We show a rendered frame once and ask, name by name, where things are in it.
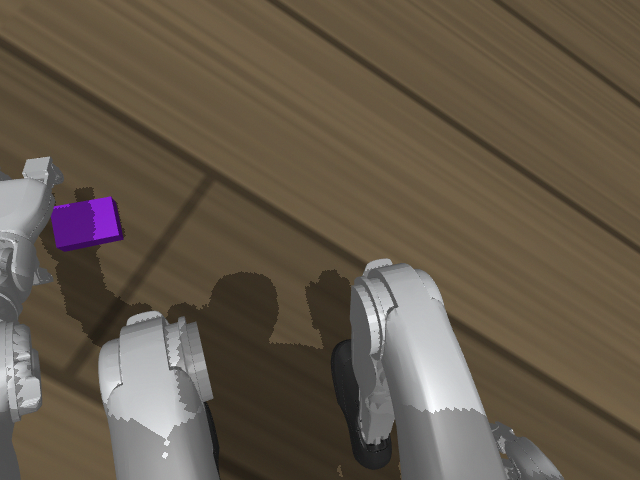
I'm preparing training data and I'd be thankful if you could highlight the right robot hand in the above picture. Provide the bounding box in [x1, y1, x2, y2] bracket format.
[489, 421, 565, 480]

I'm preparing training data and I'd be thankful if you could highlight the left robot arm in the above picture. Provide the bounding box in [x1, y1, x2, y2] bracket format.
[0, 232, 42, 480]

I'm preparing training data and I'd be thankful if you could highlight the left robot foot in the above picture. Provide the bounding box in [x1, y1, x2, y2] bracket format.
[204, 401, 220, 478]

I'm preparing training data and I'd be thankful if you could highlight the right robot foot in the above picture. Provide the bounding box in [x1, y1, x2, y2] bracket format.
[331, 339, 392, 470]

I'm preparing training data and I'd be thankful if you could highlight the left robot hand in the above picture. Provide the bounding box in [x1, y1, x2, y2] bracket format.
[0, 157, 64, 286]

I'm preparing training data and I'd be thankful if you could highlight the small box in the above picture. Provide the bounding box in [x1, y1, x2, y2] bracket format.
[51, 197, 124, 252]

